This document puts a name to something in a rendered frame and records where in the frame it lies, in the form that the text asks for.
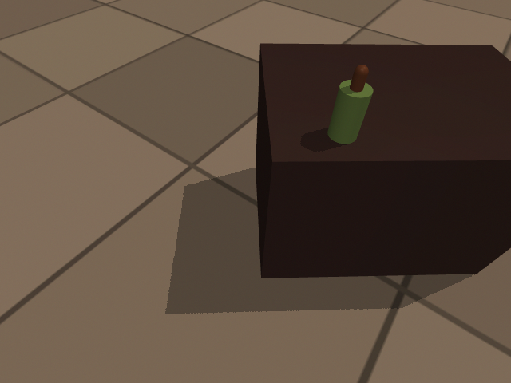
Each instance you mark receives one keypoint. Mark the bottle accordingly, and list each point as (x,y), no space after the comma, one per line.
(350,108)

